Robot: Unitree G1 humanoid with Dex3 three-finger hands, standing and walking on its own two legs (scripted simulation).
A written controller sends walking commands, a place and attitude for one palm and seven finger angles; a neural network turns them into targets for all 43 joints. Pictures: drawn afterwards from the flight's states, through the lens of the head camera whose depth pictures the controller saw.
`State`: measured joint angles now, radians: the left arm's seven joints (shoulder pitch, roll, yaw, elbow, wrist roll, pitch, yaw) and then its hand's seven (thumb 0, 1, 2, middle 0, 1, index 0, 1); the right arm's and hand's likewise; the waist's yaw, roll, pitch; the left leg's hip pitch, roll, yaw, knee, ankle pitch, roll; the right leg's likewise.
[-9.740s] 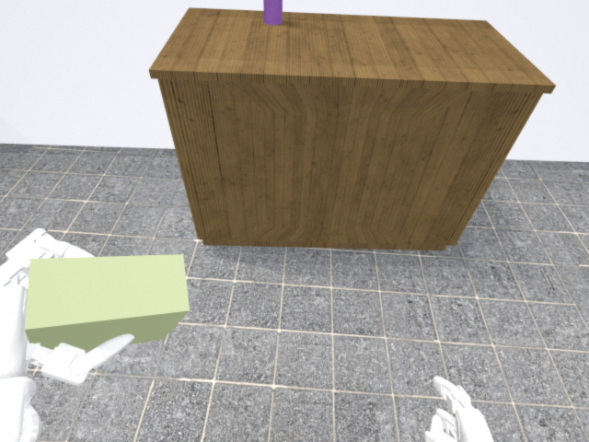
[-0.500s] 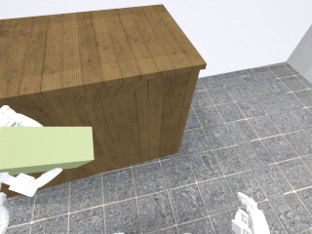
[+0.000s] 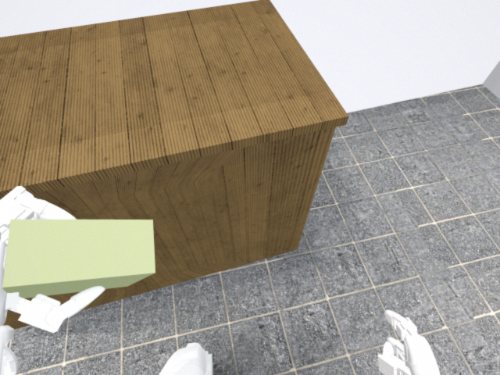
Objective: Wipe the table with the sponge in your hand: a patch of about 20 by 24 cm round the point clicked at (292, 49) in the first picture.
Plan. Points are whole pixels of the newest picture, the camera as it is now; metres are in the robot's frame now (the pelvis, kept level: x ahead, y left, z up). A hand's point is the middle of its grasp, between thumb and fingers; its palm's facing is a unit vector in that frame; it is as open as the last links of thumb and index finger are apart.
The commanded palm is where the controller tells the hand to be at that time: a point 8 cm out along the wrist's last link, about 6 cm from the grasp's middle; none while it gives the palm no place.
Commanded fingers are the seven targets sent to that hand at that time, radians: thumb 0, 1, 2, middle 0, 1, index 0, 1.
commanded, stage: come to a stop and stand still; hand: left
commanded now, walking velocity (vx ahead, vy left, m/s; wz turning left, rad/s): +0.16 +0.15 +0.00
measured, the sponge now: (102, 258) +0.24 +0.19 +0.12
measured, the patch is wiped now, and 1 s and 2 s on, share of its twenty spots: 0.00 0.00 0.00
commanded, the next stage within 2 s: look again from close up in 0.98 s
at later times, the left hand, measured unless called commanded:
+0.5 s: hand (21, 234) +0.24 +0.25 +0.17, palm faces +0.33 -0.80 -0.50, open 10.6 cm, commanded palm +0.17 +0.29 +0.17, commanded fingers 0.00 0.10 1.30 -1.20 -1.60 -1.20 -1.60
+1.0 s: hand (44, 246) +0.24 +0.23 +0.16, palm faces +0.31 -0.84 -0.43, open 10.5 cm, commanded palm +0.17 +0.27 +0.17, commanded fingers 0.00 0.10 1.30 -1.20 -1.60 -1.20 -1.60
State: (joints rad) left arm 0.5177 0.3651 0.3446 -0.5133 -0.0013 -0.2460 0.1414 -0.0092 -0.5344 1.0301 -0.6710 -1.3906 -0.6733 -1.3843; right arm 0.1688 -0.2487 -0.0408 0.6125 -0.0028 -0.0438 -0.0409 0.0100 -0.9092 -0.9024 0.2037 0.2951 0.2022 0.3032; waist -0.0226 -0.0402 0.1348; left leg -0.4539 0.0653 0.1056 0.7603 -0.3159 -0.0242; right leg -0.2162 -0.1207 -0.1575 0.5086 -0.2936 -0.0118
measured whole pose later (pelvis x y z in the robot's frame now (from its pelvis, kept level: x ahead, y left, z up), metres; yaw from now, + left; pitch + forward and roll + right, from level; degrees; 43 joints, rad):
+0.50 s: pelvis +0.00 +0.02 -0.01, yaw -2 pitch -1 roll +0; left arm 0.33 0.48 0.35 -0.49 -0.02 -0.20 0.10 -0.01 -0.54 1.03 -0.67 -1.39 -0.68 -1.38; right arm 0.22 -0.13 0.06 0.55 0.01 -0.11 -0.05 0.01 -0.90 -0.90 0.21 0.30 0.21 0.30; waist 0.06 0.00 0.10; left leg -0.35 0.09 0.14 0.53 -0.16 -0.01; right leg -0.25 0.00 -0.10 0.56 -0.30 -0.01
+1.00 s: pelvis -0.01 +0.00 +0.00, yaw -4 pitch -1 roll -1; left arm 0.45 0.40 0.38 -0.49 -0.05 -0.17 0.13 -0.01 -0.54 1.03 -0.68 -1.39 -0.68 -1.38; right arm 0.21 -0.26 0.01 0.56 -0.02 -0.14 -0.05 0.01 -0.91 -0.90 0.20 0.29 0.20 0.30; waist 0.00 -0.01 0.10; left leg -0.24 0.03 0.04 0.45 -0.19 0.01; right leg -0.17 0.07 -0.08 0.38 -0.19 -0.08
